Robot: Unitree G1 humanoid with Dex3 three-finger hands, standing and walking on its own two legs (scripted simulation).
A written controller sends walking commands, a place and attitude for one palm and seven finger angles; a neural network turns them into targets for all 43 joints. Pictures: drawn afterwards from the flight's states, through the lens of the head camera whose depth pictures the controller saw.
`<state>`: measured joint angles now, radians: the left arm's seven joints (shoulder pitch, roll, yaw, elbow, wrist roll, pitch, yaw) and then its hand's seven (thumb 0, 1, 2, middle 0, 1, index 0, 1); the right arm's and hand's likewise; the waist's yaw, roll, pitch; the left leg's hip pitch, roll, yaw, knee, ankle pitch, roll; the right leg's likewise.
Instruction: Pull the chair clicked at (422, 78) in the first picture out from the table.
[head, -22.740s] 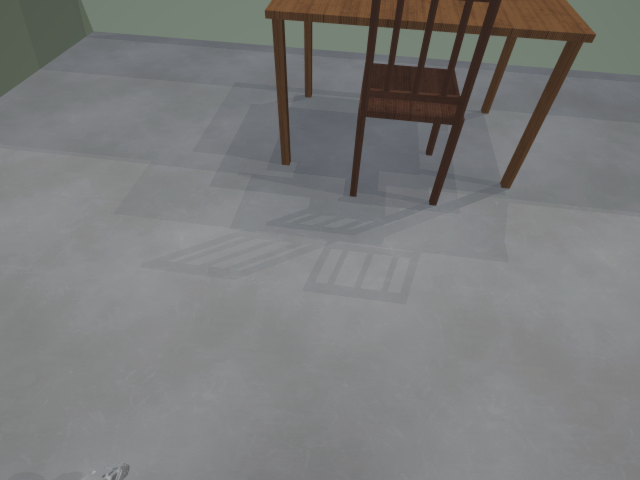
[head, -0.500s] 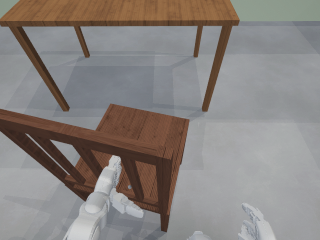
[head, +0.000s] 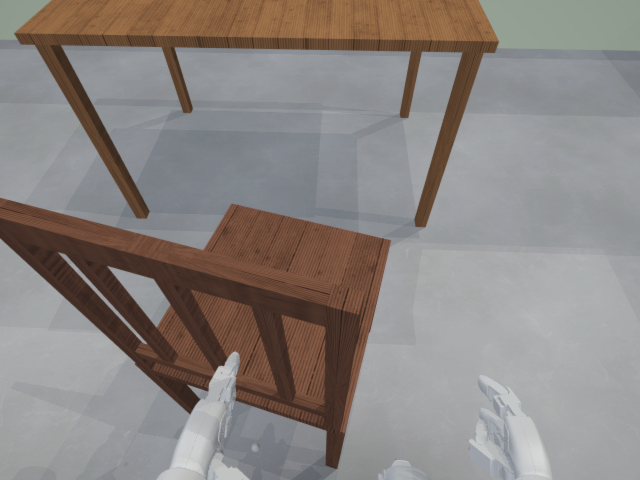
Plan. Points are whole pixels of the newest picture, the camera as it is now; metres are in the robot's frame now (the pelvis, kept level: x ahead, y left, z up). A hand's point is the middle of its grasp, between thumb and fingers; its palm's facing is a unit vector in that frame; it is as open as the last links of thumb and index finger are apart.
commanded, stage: draw the fingers out of the gap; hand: left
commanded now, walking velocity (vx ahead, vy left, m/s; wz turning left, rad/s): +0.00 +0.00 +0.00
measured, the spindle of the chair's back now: (203, 336) +0.31 +0.16 -0.01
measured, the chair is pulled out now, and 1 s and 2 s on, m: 0.61 0.61 0.61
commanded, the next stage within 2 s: draw the hand back to the body in 0.22 s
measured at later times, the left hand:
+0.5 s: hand (228, 457) +0.16 +0.10 +0.03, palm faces +0.02 -1.00 +0.04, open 17.5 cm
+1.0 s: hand (122, 434) +0.17 +0.18 +0.10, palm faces +0.16 -0.94 -0.31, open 16.5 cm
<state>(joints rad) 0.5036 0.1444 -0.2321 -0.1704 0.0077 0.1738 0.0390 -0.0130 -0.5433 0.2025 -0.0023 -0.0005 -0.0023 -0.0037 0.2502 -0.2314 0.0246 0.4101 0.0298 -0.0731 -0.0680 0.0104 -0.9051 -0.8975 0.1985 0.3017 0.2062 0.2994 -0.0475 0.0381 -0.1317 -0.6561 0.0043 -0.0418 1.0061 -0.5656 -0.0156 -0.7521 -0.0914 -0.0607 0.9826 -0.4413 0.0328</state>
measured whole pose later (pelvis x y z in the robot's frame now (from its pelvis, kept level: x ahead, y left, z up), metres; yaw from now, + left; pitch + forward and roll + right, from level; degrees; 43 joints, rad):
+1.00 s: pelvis +0.00 +0.00 +0.01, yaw +0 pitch +8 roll -1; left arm 0.75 0.28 0.04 -0.53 -0.06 -0.01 0.11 -0.01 -0.36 0.29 -0.03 -0.04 -0.03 -0.04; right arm 0.27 -0.20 0.00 0.45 0.05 -0.06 -0.12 0.01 -0.91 -0.90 0.20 0.30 0.21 0.30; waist 0.02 0.07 -0.11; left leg -0.52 0.01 -0.05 0.93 -0.55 -0.02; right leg -0.60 -0.08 -0.08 0.89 -0.42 0.04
